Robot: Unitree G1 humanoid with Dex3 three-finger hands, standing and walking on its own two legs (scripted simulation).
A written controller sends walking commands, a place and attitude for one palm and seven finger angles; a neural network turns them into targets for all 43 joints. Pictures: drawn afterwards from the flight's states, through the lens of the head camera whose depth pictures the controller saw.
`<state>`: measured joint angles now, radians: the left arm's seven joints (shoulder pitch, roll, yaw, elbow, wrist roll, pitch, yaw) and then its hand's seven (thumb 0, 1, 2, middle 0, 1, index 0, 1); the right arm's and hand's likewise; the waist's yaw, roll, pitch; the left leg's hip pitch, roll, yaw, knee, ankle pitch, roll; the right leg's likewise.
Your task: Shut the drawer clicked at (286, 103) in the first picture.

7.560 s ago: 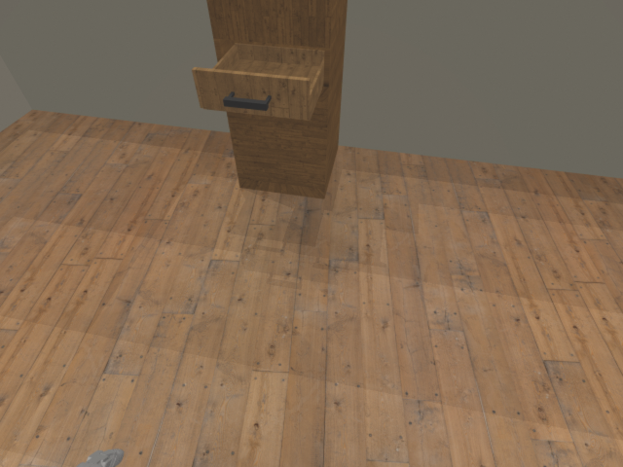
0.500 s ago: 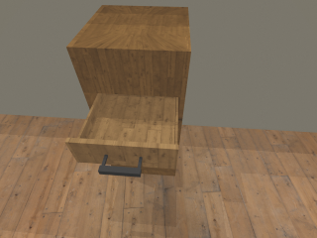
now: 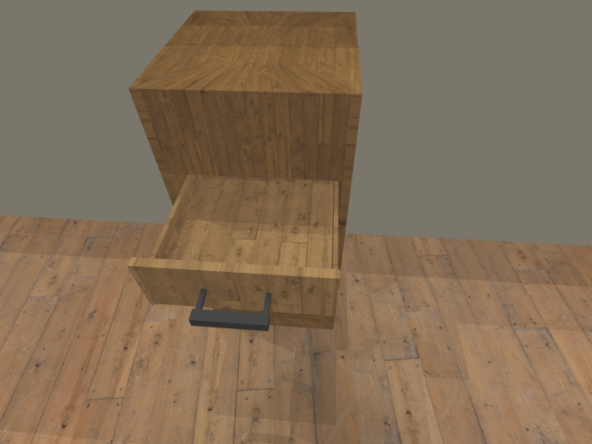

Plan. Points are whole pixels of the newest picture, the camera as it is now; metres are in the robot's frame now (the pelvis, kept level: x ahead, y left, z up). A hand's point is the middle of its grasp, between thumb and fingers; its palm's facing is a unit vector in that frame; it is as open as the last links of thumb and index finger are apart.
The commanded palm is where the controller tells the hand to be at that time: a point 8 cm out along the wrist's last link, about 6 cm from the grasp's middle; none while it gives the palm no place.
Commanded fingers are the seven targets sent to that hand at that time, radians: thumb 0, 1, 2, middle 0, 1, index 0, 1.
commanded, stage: come to a stop and stand still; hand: left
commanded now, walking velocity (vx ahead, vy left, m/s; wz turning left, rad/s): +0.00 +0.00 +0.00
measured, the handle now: (232, 308) +0.38 +0.14 -0.12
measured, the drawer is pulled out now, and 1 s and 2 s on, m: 0.26 0.26 0.26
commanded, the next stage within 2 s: look again from close up in 0.56 s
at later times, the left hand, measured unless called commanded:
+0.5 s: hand out of the picture +0.03 +0.17 -0.17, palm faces -0.01 -0.98 -0.21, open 7.3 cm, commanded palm none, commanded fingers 0.00 0.90 0.90 -0.20 -0.30 -0.20 -0.30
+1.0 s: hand out of the picture +0.01 +0.16 -0.17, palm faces -0.01 -0.98 -0.21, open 7.3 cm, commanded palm none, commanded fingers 0.00 0.90 0.90 -0.20 -0.30 -0.20 -0.30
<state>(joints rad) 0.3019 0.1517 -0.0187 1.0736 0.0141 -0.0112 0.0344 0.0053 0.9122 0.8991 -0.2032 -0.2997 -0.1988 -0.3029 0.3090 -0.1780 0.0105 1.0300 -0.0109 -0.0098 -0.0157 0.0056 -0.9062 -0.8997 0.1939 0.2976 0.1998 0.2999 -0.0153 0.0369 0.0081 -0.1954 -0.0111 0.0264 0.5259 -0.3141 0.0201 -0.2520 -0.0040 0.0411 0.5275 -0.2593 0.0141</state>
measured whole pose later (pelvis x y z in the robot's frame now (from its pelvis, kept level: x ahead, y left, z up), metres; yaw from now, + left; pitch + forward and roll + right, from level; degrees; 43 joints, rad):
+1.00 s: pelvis +0.01 -0.01 +0.01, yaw -1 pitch -2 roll +1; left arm 0.28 0.15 -0.02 1.09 0.01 -0.01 0.04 0.01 0.92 0.90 -0.20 -0.30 -0.20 -0.30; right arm 0.28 -0.15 0.02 1.13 0.00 -0.02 -0.02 0.00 -0.91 -0.90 0.20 0.30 0.20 0.30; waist -0.01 0.01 0.06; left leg -0.12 0.00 0.04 0.42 -0.27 0.00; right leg -0.21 0.01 0.05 0.48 -0.24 0.00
